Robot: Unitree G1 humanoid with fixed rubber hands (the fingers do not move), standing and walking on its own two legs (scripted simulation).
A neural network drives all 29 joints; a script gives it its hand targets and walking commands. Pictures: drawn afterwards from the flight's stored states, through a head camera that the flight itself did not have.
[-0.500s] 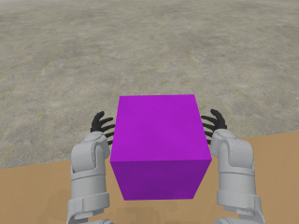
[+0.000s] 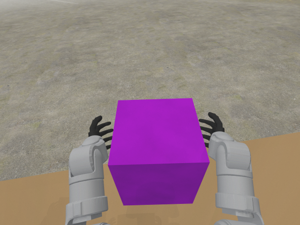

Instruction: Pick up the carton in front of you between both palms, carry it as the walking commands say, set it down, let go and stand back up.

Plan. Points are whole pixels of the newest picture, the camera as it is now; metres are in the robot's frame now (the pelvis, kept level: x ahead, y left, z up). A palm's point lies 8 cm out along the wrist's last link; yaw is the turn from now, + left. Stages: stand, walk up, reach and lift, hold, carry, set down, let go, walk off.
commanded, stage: carry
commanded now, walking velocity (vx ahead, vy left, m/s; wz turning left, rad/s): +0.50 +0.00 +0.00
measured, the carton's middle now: (156, 153) +0.34 +0.00 +0.03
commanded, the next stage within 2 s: none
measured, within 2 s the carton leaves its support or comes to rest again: neither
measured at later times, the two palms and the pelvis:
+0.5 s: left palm (115, 103) +0.53 +0.14 +0.08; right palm (200, 98) +0.55 -0.18 +0.07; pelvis +0.21 -0.03 -0.03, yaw -1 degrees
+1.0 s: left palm (122, 76) +0.83 +0.14 +0.01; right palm (183, 75) +0.81 -0.16 +0.02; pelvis +0.50 +0.01 -0.07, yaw -1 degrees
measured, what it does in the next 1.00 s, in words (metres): goes down: left foot 0.06 m lower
